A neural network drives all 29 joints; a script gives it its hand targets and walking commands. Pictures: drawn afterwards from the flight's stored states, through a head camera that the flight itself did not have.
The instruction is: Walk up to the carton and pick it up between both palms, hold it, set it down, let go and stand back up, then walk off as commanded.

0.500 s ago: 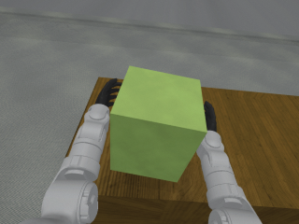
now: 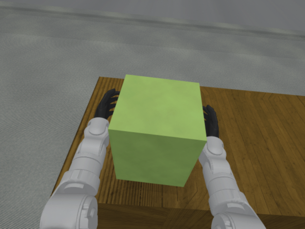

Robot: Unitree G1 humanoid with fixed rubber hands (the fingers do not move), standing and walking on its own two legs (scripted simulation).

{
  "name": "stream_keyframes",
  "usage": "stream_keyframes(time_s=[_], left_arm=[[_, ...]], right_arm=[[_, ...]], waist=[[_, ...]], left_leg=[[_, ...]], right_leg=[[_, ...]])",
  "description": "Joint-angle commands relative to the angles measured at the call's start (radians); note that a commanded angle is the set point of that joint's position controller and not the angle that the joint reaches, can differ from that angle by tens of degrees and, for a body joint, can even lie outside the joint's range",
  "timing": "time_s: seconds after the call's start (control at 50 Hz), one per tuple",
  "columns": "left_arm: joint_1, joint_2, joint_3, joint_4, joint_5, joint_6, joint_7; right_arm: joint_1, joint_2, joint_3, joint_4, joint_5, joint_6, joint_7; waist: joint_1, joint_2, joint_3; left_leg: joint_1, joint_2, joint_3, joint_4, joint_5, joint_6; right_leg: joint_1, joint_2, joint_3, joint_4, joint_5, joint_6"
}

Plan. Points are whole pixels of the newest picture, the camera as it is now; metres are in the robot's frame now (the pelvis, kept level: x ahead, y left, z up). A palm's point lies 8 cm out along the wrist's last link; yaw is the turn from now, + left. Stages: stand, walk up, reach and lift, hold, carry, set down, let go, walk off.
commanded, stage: set down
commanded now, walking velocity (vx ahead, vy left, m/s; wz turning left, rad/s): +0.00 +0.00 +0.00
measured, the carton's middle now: (155, 133) +0.39 -0.01 +0.04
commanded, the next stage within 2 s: none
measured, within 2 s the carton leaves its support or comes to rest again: neither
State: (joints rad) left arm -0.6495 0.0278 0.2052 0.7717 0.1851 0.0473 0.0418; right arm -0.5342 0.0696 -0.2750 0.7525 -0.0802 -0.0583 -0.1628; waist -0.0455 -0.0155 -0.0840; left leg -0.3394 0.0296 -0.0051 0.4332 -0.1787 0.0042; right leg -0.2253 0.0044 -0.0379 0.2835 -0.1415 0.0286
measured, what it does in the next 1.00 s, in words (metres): stands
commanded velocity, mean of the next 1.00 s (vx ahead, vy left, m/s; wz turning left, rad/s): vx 0.00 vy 0.00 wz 0.00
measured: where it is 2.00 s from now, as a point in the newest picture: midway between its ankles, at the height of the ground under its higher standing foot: outside the picture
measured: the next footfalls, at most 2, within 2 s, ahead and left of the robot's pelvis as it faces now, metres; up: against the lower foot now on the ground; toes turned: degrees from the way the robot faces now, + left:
none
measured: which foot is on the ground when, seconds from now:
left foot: down 0.00-1.00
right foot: down 0.00-1.00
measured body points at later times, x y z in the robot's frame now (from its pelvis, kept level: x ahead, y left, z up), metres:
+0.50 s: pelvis +0.00 +0.00 +0.00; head +0.02 +0.03 +0.45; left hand +0.42 +0.13 +0.07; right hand +0.36 -0.17 +0.04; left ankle +0.02 +0.11 -0.75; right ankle +0.00 -0.14 -0.75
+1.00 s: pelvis +0.02 +0.00 +0.00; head +0.06 +0.02 +0.45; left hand +0.43 +0.13 +0.03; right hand +0.37 -0.17 +0.02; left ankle +0.02 +0.11 -0.75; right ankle +0.00 -0.14 -0.75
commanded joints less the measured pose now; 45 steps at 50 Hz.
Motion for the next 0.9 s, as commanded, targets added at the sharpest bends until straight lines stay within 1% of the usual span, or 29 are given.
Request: stream_keyframes(time_s=[0.0,0.02,0.04,0.06,0.1,0.12,0.18,0.2,0.22,0.24,0.26,0.3,0.32,0.36,0.38,0.42,0.46,0.48,0.52,0.54,0.56,0.6,0.64,0.7,0.72,0.78,0.82,0.84,0.88], left_arm=[[-0.672,-0.680,-0.273,0.023,-0.002,-0.107,-0.198],[-0.687,-0.682,-0.274,0.030,-0.004,-0.114,-0.198],[-0.673,-0.669,-0.251,0.053,0.007,-0.116,-0.201],[-0.676,-0.676,-0.245,0.065,0.011,-0.124,-0.201],[-0.684,-0.677,-0.236,0.075,0.018,-0.141,-0.200],[-0.690,-0.671,-0.231,0.090,0.022,-0.150,-0.200],[-0.705,-0.662,-0.200,0.133,0.034,-0.176,-0.200],[-0.700,-0.652,-0.187,0.150,0.043,-0.185,-0.200],[-0.711,-0.648,-0.182,0.161,0.046,-0.194,-0.200],[-0.707,-0.639,-0.171,0.173,0.057,-0.203,-0.201],[-0.702,-0.640,-0.169,0.182,0.061,-0.210,-0.200],[-0.717,-0.635,-0.154,0.210,0.070,-0.220,-0.202],[-0.719,-0.620,-0.135,0.226,0.079,-0.222,-0.203],[-0.730,-0.604,-0.114,0.242,0.089,-0.231,-0.205],[-0.728,-0.599,-0.103,0.254,0.095,-0.234,-0.204],[-0.730,-0.598,-0.095,0.264,0.100,-0.250,-0.200],[-0.731,-0.595,-0.083,0.274,0.108,-0.263,-0.194],[-0.730,-0.585,-0.072,0.284,0.113,-0.271,-0.192],[-0.727,-0.574,-0.064,0.297,0.123,-0.284,-0.189],[-0.723,-0.573,-0.060,0.299,0.125,-0.291,-0.185],[-0.728,-0.565,-0.054,0.306,0.127,-0.298,-0.181],[-0.717,-0.555,-0.039,0.320,0.140,-0.309,-0.178],[-0.712,-0.546,-0.043,0.321,0.141,-0.315,-0.175],[-0.686,-0.540,-0.028,0.342,0.153,-0.327,-0.174],[-0.694,-0.538,-0.037,0.338,0.145,-0.331,-0.174],[-0.685,-0.540,-0.033,0.341,0.157,-0.340,-0.175],[-0.667,-0.548,-0.045,0.340,0.156,-0.349,-0.170],[-0.665,-0.542,-0.037,0.347,0.162,-0.352,-0.171],[-0.642,-0.542,-0.035,0.352,0.167,-0.359,-0.170]], right_arm=[[-0.757,0.579,0.291,-0.153,-0.143,-0.123,0.136],[-0.774,0.582,0.289,-0.153,-0.143,-0.132,0.137],[-0.775,0.584,0.284,-0.146,-0.151,-0.132,0.138],[-0.790,0.586,0.275,-0.148,-0.157,-0.140,0.139],[-0.797,0.599,0.269,-0.144,-0.171,-0.154,0.142],[-0.799,0.595,0.257,-0.129,-0.174,-0.159,0.143],[-0.802,0.597,0.225,-0.099,-0.207,-0.175,0.149],[-0.812,0.599,0.219,-0.100,-0.214,-0.183,0.151],[-0.816,0.597,0.206,-0.090,-0.225,-0.188,0.154],[-0.802,0.605,0.198,-0.072,-0.239,-0.194,0.155],[-0.786,0.603,0.182,-0.050,-0.243,-0.197,0.155],[-0.806,0.599,0.153,-0.045,-0.265,-0.207,0.159],[-0.800,0.590,0.135,-0.023,-0.277,-0.207,0.160],[-0.802,0.594,0.117,-0.013,-0.292,-0.213,0.165],[-0.807,0.589,0.105,-0.012,-0.304,-0.217,0.166],[-0.808,0.585,0.088,-0.009,-0.317,-0.237,0.168],[-0.820,0.589,0.082,-0.012,-0.330,-0.253,0.174],[-0.820,0.590,0.074,-0.005,-0.339,-0.257,0.176],[-0.811,0.584,0.052,0.008,-0.355,-0.272,0.178],[-0.810,0.588,0.058,0.001,-0.359,-0.281,0.180],[-0.816,0.579,0.040,0.002,-0.371,-0.286,0.182],[-0.796,0.577,0.023,0.032,-0.390,-0.294,0.183],[-0.785,0.572,0.016,0.039,-0.398,-0.299,0.184],[-0.764,0.580,0.018,0.055,-0.409,-0.310,0.182],[-0.760,0.583,0.017,0.056,-0.409,-0.318,0.181],[-0.740,0.592,0.011,0.081,-0.411,-0.327,0.180],[-0.732,0.588,0.012,0.082,-0.412,-0.343,0.179],[-0.720,0.586,0.004,0.104,-0.417,-0.344,0.178],[-0.709,0.590,0.014,0.101,-0.414,-0.358,0.176]], waist=[[-0.075,0.024,-0.529],[-0.075,0.030,-0.541],[-0.064,0.025,-0.518],[-0.065,0.016,-0.527],[-0.060,0.017,-0.550],[-0.068,0.022,-0.543],[-0.065,0.018,-0.534],[-0.063,0.017,-0.532],[-0.063,0.020,-0.530],[-0.063,0.012,-0.527],[-0.069,0.024,-0.505],[-0.072,0.025,-0.499],[-0.072,0.019,-0.472],[-0.063,0.009,-0.458],[-0.062,0.013,-0.458],[-0.067,0.021,-0.482],[-0.056,0.023,-0.499],[-0.054,0.014,-0.504],[-0.056,0.021,-0.516],[-0.050,0.014,-0.529],[-0.052,0.022,-0.533],[-0.053,0.014,-0.520],[-0.056,0.024,-0.509],[-0.050,0.014,-0.509],[-0.056,0.012,-0.519],[-0.056,0.013,-0.521],[-0.060,0.023,-0.536],[-0.064,0.025,-0.521],[-0.056,0.019,-0.527]], left_leg=[[0.337,-0.048,0.039,-0.069,0.301,-0.070],[0.341,-0.049,0.040,-0.067,0.307,-0.071],[0.325,-0.052,0.045,-0.067,0.297,-0.066],[0.325,-0.051,0.045,-0.071,0.292,-0.066],[0.311,-0.051,0.050,-0.070,0.295,-0.067],[0.303,-0.051,0.049,-0.071,0.291,-0.068],[0.282,-0.051,0.051,-0.076,0.263,-0.065],[0.277,-0.051,0.052,-0.076,0.265,-0.063],[0.262,-0.050,0.052,-0.079,0.243,-0.061],[0.256,-0.050,0.053,-0.081,0.244,-0.062],[0.252,-0.050,0.054,-0.083,0.235,-0.062],[0.249,-0.046,0.054,-0.088,0.218,-0.066],[0.246,-0.046,0.056,-0.092,0.202,-0.063],[0.231,-0.045,0.062,-0.098,0.173,-0.056],[0.221,-0.045,0.063,-0.101,0.164,-0.055],[0.225,-0.044,0.065,-0.095,0.178,-0.061],[0.215,-0.044,0.069,-0.091,0.185,-0.062],[0.209,-0.043,0.069,-0.090,0.185,-0.060],[0.197,-0.040,0.070,-0.087,0.186,-0.060],[0.196,-0.042,0.071,-0.084,0.197,-0.062],[0.187,-0.038,0.071,-0.086,0.184,-0.063],[0.181,-0.036,0.072,-0.084,0.191,-0.062],[0.178,-0.035,0.073,-0.084,0.191,-0.065],[0.161,-0.035,0.078,-0.075,0.228,-0.064],[0.163,-0.035,0.077,-0.073,0.240,-0.066],[0.158,-0.034,0.078,-0.066,0.258,-0.066],[0.167,-0.032,0.074,-0.055,0.302,-0.074],[0.167,-0.029,0.072,-0.053,0.316,-0.076],[0.157,-0.033,0.076,-0.047,0.333,-0.076]], right_leg=[[0.217,0.029,-0.028,0.011,0.331,0.011],[0.200,0.030,-0.031,0.014,0.333,0.012],[0.209,0.024,-0.024,0.015,0.337,0.013],[0.206,0.025,-0.029,0.012,0.329,0.015],[0.215,0.025,-0.028,0.021,0.348,0.014],[0.213,0.023,-0.028,0.020,0.346,0.013],[0.201,0.021,-0.030,0.021,0.325,0.013],[0.211,0.018,-0.028,0.026,0.337,0.014],[0.202,0.017,-0.028,0.025,0.316,0.013],[0.213,0.017,-0.029,0.031,0.331,0.013],[0.210,0.014,-0.027,0.028,0.326,0.011],[0.200,0.015,-0.033,0.026,0.294,0.010],[0.195,0.014,-0.032,0.021,0.282,0.009],[0.190,0.010,-0.032,0.021,0.252,0.011],[0.185,0.008,-0.034,0.022,0.245,0.010],[0.181,0.009,-0.038,0.027,0.262,0.007],[0.176,0.011,-0.041,0.035,0.266,0.008],[0.181,0.010,-0.041,0.037,0.271,0.008],[0.167,0.009,-0.043,0.040,0.280,0.008],[0.171,0.010,-0.044,0.045,0.289,0.008],[0.162,0.011,-0.046,0.044,0.275,0.004],[0.157,0.011,-0.048,0.047,0.289,0.006],[0.149,0.010,-0.051,0.047,0.283,0.004],[0.168,0.009,-0.049,0.058,0.334,0.008],[0.168,0.009,-0.051,0.061,0.347,0.010],[0.177,0.009,-0.048,0.062,0.372,0.011],[0.176,0.013,-0.054,0.070,0.405,0.005],[0.175,0.013,-0.054,0.071,0.415,0.008],[0.183,0.011,-0.050,0.074,0.439,0.008]])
